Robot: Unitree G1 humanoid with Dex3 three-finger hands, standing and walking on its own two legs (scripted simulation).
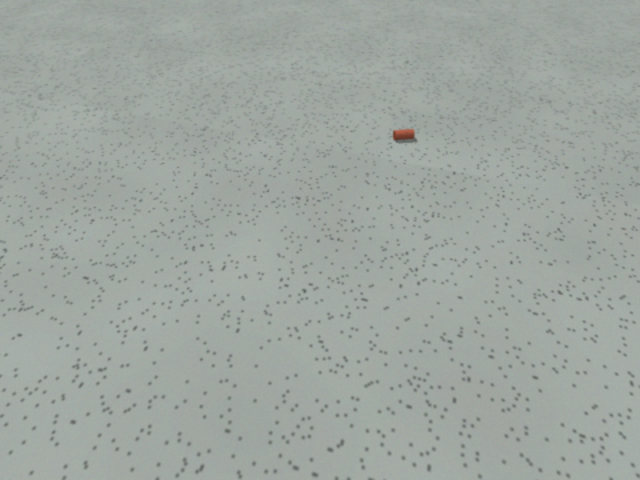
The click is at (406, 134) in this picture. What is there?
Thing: lying can
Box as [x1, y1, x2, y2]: [393, 129, 414, 139]
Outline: 413,129 394,130 393,138 413,138
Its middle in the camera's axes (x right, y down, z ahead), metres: +0.48 -0.58 +2.12
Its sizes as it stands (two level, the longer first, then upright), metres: 0.106 0.052 0.052
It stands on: the floor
